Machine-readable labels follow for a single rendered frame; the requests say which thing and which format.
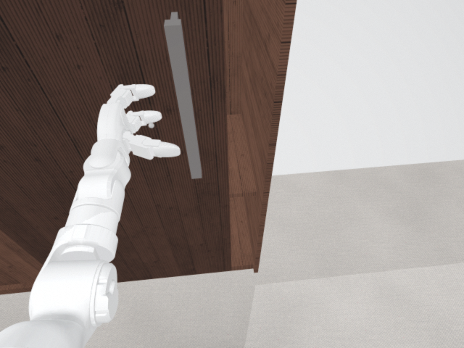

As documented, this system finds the wardrobe door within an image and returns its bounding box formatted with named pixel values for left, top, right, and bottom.
left=0, top=230, right=43, bottom=286
left=0, top=0, right=231, bottom=282

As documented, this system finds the handle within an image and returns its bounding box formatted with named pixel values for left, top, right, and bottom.
left=164, top=12, right=202, bottom=179

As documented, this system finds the robot left forearm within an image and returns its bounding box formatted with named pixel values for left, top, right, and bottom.
left=29, top=139, right=131, bottom=319

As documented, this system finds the left robot hand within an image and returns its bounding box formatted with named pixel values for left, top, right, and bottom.
left=97, top=84, right=181, bottom=160

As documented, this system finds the robot left upper arm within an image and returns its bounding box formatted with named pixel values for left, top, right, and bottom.
left=0, top=260, right=118, bottom=348

